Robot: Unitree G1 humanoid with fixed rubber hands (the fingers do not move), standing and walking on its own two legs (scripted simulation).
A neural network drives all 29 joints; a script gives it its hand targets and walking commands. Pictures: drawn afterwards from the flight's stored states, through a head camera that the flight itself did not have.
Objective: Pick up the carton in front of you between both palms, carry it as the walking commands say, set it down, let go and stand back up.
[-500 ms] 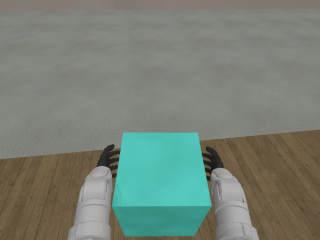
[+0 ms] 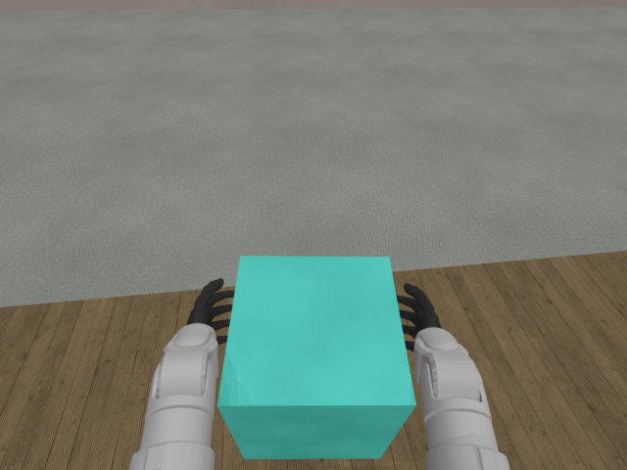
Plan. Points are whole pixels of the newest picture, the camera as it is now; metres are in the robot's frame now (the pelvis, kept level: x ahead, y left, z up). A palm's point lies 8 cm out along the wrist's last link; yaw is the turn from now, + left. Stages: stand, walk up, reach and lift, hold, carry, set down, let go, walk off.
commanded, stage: reach and lift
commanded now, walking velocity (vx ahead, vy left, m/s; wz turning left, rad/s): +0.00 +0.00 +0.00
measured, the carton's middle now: (313, 362) +0.30 +0.00 -0.05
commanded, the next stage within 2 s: hold in 0.34 s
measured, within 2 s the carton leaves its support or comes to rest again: neither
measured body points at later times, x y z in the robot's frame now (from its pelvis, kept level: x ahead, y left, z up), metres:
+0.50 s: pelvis +0.00 +0.00 +0.00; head -0.04 +0.00 +0.45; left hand +0.30 +0.15 +0.05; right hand +0.30 -0.15 +0.04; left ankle +0.01 +0.13 -0.74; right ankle +0.02 -0.13 -0.74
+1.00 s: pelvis -0.01 +0.00 +0.00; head -0.05 +0.00 +0.45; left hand +0.30 +0.15 +0.05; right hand +0.29 -0.15 +0.04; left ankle +0.01 +0.13 -0.74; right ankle +0.02 -0.13 -0.74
